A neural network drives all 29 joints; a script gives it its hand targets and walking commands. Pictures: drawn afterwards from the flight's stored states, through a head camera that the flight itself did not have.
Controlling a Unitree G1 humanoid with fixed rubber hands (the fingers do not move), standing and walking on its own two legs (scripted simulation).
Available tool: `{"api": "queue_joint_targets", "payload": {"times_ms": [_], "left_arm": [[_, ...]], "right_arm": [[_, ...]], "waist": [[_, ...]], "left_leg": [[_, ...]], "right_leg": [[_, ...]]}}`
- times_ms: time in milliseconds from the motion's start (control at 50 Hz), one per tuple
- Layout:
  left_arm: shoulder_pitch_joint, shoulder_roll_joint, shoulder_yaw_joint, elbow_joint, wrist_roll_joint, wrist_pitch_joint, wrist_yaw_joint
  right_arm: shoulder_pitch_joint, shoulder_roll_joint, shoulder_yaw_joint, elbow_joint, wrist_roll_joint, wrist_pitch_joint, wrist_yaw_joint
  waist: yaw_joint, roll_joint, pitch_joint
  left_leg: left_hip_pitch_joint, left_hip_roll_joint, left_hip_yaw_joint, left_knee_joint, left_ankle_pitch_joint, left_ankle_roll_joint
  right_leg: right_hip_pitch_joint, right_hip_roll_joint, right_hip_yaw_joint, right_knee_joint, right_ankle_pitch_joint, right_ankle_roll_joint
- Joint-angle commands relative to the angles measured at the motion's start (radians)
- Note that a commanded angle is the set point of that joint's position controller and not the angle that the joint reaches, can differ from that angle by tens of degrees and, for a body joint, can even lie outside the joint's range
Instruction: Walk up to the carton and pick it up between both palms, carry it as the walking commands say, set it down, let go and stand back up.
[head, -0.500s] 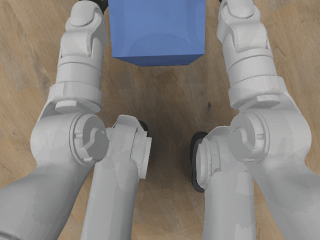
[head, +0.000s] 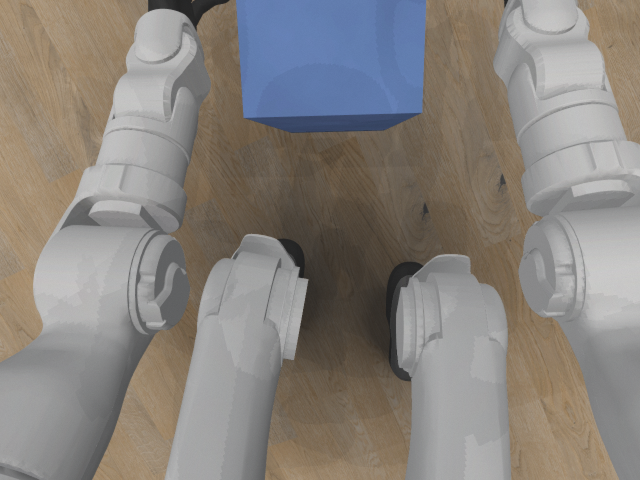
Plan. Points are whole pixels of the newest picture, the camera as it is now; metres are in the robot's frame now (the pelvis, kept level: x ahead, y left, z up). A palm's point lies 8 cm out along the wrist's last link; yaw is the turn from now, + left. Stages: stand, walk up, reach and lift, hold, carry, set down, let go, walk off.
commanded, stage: set down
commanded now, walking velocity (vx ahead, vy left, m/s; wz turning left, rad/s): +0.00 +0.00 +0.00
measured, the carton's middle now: (334, 30) +0.54 +0.04 -0.25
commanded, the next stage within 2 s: let go in 1.18 s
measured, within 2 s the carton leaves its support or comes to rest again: neither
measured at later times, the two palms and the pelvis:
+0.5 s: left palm out of the picture +0.52 +0.19 -0.01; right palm out of the picture +0.57 -0.12 -0.02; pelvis +0.01 +0.00 +0.10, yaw +0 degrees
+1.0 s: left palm out of the picture +0.52 +0.20 +0.14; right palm out of the picture +0.57 -0.13 +0.14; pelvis +0.04 +0.00 +0.24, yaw -1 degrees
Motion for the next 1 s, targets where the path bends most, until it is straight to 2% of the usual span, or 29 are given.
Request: {"api": "queue_joint_targets", "payload": {"times_ms": [0, 100, 220, 420, 660, 980], "left_arm": [[-0.211, 0.095, 0.009, -0.148, 0.005, -0.006, 0.011], [-0.173, 0.075, 0.027, -0.215, 0.028, 0.027, 0.020], [-0.116, 0.045, 0.046, -0.239, 0.061, 0.048, 0.014], [-0.050, 0.024, 0.079, -0.271, 0.100, 0.061, -0.001], [0.034, 0.021, 0.089, -0.356, 0.100, 0.079, -0.027], [0.126, -0.016, 0.131, -0.345, 0.151, 0.049, -0.076]], "right_arm": [[-0.278, -0.058, -0.020, -0.154, -0.012, -0.006, -0.006], [-0.236, -0.038, -0.067, -0.201, -0.057, 0.024, -0.014], [-0.179, -0.003, -0.113, -0.208, -0.108, 0.041, -0.013], [-0.129, 0.033, -0.153, -0.218, -0.143, 0.049, -0.008], [-0.058, 0.046, -0.149, -0.294, -0.142, 0.066, 0.002], [0.054, 0.079, -0.205, -0.284, -0.202, 0.037, 0.042]], "waist": [[0.041, -0.093, -1.364], [0.034, -0.085, -1.377], [0.034, -0.087, -1.326], [0.043, -0.097, -1.330], [0.051, -0.111, -1.406], [0.041, -0.088, -1.272]], "left_leg": [[0.790, 0.003, 0.074, -0.164, 0.400, -0.021], [0.797, -0.003, 0.081, -0.227, 0.381, -0.025], [0.780, -0.003, 0.089, -0.318, 0.372, -0.033], [0.830, -0.006, 0.099, -0.471, 0.394, -0.040], [0.992, -0.011, 0.096, -0.682, 0.479, -0.038], [1.239, -0.003, 0.064, -1.038, 0.560, -0.027]], "right_leg": [[0.576, -0.021, -0.084, -0.195, 0.291, -0.013], [0.597, -0.007, -0.096, -0.258, 0.277, -0.020], [0.630, 0.003, -0.096, -0.350, 0.278, -0.023], [0.745, 0.010, -0.088, -0.506, 0.317, -0.018], [0.982, 0.015, -0.080, -0.714, 0.426, -0.009], [1.187, -0.004, -0.047, -1.081, 0.492, -0.005]]}}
